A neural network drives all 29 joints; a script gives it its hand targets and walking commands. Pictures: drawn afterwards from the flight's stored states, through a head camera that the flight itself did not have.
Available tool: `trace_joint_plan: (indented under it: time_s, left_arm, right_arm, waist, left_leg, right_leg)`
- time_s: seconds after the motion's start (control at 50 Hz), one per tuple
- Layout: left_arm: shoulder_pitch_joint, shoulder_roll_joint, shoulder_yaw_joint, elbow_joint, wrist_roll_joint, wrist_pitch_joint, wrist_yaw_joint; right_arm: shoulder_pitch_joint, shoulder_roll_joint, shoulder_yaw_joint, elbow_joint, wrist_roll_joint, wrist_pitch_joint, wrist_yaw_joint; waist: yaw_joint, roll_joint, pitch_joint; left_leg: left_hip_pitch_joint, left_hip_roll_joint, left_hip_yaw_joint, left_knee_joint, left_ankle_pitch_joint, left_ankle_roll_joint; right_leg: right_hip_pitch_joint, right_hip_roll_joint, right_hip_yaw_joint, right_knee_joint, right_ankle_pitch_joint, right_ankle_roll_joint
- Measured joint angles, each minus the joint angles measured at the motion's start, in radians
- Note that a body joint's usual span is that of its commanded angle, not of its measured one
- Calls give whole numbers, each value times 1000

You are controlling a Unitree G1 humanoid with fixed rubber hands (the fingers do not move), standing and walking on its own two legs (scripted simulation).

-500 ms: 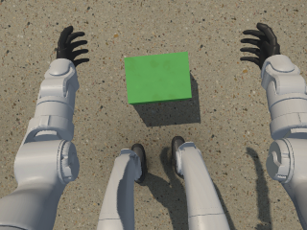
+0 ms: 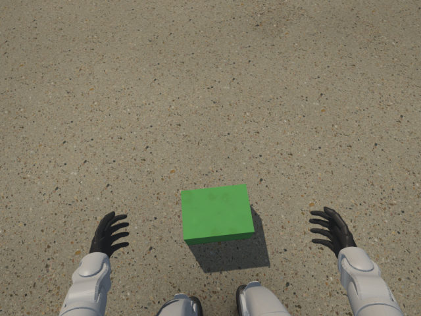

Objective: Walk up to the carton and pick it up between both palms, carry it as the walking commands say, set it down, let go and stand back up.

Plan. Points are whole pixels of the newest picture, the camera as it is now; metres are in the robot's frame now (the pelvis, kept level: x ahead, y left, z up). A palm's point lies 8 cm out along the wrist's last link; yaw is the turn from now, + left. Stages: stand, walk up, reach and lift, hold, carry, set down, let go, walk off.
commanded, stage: let go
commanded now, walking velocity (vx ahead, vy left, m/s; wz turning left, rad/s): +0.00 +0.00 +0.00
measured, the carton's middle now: (216, 215) +0.46 -0.01 -0.67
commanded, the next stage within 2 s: stand in 0.68 s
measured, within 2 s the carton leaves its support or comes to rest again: neither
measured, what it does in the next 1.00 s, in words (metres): stands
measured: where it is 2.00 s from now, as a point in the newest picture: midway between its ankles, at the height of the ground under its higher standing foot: outside the picture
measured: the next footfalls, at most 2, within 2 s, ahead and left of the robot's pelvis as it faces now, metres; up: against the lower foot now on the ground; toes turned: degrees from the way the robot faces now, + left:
none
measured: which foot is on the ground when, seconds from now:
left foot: down 0.00-1.00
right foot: down 0.00-1.00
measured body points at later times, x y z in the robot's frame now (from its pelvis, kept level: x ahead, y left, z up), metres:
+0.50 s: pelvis +0.00 +0.02 +0.02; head +0.01 +0.01 +0.47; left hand +0.19 +0.26 -0.06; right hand +0.16 -0.22 -0.07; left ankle +0.01 +0.11 -0.71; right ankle +0.04 -0.11 -0.71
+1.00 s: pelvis +0.03 +0.01 +0.02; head +0.05 +0.00 +0.47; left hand +0.23 +0.28 -0.04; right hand +0.18 -0.27 -0.06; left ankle +0.01 +0.11 -0.71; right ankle +0.04 -0.11 -0.71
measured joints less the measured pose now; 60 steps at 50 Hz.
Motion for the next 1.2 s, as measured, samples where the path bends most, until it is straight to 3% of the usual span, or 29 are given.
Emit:
trace_joint_plan:
  time_s: [0.14,0.4,0.58,0.7,0.82,0.94,1.2]
  left_arm:
    - [211,0,-30,-67,0,-17,-10]
    - [269,0,-60,-105,0,79,-29]
    - [275,0,-66,-126,0,89,-32]
    - [276,0,-66,-124,0,79,-31]
    - [276,24,-66,-106,5,19,-8]
    - [276,64,-66,-102,9,-14,0]
    - [276,82,-66,-84,9,-28,6]
  right_arm:
    - [210,6,24,-75,2,-13,-9]
    - [292,6,61,-117,-6,67,18]
    - [298,6,63,-147,-18,87,18]
    - [298,5,63,-150,-32,105,-10]
    - [307,-47,63,-117,-43,34,-61]
    - [310,-92,63,-73,-45,-23,-69]
    - [309,-99,63,-10,-45,-57,-76]
  waist:
    - [0,0,28]
    - [4,13,139]
    - [9,32,168]
    - [10,30,164]
    - [10,30,106]
    - [10,30,90]
    - [10,26,51]
  left_leg:
    - [236,0,-2,-79,4,0]
    - [534,0,-4,-141,-1,10]
    - [555,2,-4,-147,-1,11]
    - [557,5,-4,-153,-3,11]
    - [501,6,-4,-153,-6,11]
    - [483,6,-4,-153,-18,11]
    - [482,6,-4,-154,-38,11]
  right_leg:
    - [241,0,0,-88,8,6]
    - [552,-1,0,-176,18,20]
    - [570,1,0,-178,14,18]
    - [570,5,0,-178,10,12]
    - [513,6,0,-178,8,13]
    - [495,6,0,-178,-5,13]
    - [494,6,0,-178,-26,14]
